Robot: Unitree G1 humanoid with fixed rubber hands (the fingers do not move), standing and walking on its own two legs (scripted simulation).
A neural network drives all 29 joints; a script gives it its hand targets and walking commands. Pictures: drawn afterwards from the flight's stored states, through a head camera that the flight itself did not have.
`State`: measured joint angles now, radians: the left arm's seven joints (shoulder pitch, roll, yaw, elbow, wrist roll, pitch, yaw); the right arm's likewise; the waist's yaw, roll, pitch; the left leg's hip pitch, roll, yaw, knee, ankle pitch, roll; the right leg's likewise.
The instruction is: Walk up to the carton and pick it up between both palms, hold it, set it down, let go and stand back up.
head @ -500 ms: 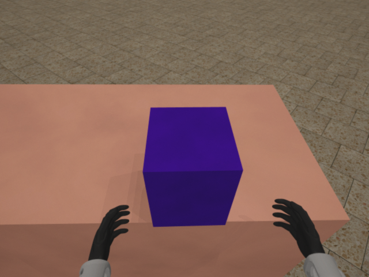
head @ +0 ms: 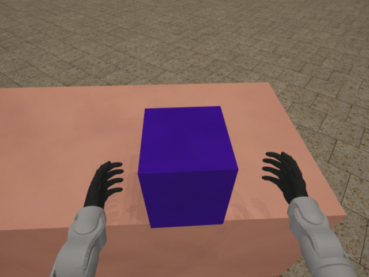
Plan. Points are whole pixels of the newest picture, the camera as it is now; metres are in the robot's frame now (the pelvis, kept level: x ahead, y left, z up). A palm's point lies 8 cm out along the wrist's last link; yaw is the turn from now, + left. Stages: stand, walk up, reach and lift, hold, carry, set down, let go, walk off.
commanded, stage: reach and lift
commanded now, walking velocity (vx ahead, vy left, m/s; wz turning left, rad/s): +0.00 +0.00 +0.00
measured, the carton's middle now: (185, 168) +0.41 +0.01 -0.01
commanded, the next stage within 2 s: none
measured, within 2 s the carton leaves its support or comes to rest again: neither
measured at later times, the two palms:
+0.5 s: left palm (100, 153) +0.35 +0.19 +0.13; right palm (282, 142) +0.37 -0.20 +0.12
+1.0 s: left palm (105, 117) +0.41 +0.18 +0.17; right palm (275, 104) +0.43 -0.19 +0.18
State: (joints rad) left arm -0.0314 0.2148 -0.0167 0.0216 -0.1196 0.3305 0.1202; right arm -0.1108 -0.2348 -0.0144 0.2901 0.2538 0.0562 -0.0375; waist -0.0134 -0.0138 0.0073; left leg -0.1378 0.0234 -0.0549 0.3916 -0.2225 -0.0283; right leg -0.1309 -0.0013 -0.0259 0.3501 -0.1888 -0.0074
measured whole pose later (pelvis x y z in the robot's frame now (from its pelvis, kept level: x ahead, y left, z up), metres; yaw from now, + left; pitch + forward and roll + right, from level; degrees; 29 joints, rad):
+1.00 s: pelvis +0.01 +0.00 +0.00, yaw +0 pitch -1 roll -1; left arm -0.75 0.21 0.11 0.37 -0.12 0.57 0.09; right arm -0.88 -0.32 -0.01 0.74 0.35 0.28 -0.06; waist 0.00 -0.01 0.05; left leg -0.14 0.03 -0.05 0.37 -0.22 -0.03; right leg -0.13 0.00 -0.03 0.33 -0.18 0.00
